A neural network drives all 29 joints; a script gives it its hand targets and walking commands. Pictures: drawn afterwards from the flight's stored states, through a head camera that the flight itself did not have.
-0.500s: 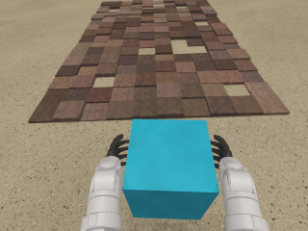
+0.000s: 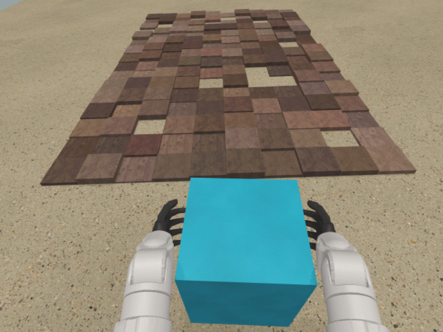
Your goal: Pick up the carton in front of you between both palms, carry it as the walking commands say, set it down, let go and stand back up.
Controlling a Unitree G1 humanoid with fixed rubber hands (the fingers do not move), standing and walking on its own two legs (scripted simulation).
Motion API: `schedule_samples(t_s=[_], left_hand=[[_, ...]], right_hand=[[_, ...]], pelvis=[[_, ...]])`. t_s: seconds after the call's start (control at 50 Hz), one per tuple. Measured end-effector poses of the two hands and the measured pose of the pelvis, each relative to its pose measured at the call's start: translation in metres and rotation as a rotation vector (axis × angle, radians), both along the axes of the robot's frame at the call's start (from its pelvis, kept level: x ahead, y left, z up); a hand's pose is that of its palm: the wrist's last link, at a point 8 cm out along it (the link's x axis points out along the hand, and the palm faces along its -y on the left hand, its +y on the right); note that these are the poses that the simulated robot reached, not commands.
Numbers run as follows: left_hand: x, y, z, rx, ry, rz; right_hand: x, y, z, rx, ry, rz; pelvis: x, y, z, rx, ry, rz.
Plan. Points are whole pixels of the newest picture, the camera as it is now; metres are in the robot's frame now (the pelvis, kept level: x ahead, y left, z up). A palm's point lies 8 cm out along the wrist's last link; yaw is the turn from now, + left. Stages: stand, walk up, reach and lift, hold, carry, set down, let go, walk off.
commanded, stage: hold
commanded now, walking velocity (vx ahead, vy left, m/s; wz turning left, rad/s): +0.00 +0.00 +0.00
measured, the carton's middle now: (241, 254) +0.30 +0.00 -0.04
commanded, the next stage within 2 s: carry in 0.42 s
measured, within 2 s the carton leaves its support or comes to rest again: neither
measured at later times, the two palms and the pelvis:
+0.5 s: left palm (159, 236) +0.28 +0.15 +0.05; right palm (328, 238) +0.28 -0.15 +0.05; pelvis -0.01 +0.00 +0.00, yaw +0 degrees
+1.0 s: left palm (174, 171) +0.41 +0.14 +0.09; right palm (319, 174) +0.41 -0.16 +0.08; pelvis +0.17 -0.01 -0.01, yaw +0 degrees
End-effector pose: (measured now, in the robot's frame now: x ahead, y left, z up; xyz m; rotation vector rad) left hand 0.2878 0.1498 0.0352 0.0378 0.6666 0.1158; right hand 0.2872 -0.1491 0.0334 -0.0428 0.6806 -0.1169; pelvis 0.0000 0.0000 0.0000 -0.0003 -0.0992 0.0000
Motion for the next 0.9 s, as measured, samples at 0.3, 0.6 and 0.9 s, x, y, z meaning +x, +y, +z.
schedule_samples(t_s=[0.3,0.6,0.9], left_hand=[[-0.013,0.0,0.013,-0.007,-0.008,0.006],[0.008,-0.002,0.033,-0.026,-0.084,0.035],[0.082,0.007,0.048,-0.072,-0.048,0.106]], right_hand=[[-0.012,0.0,0.014,0.006,-0.008,-0.004],[0.01,-0.002,0.032,0.041,-0.084,-0.021],[0.096,0.007,0.048,0.078,-0.047,-0.019]], pelvis=[[-0.009,-0.001,0.0,0.0,-0.04,0.003],[0.005,-0.004,-0.01,0.003,0.098,-0.003],[0.117,-0.003,-0.014,0.024,0.198,0.002]])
